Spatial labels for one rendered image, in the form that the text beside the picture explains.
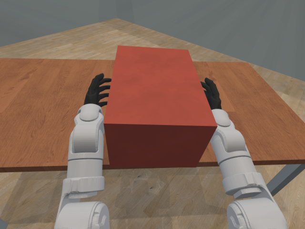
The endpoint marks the carton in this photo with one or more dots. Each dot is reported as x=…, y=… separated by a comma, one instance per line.
x=157, y=113

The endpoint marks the right robot forearm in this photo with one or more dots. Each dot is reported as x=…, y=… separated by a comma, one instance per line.
x=240, y=178

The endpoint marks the robot left hand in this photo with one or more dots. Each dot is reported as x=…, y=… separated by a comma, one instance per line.
x=93, y=96

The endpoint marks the left robot forearm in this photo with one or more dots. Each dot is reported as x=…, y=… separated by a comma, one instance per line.
x=85, y=155

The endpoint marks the robot left upper arm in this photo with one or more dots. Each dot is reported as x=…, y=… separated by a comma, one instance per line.
x=84, y=215

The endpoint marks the table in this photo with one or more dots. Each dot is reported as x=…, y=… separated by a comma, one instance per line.
x=39, y=99

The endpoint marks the robot right upper arm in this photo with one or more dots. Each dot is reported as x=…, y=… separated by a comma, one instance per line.
x=256, y=213

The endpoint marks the robot right hand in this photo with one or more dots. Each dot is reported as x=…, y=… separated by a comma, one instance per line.
x=212, y=94

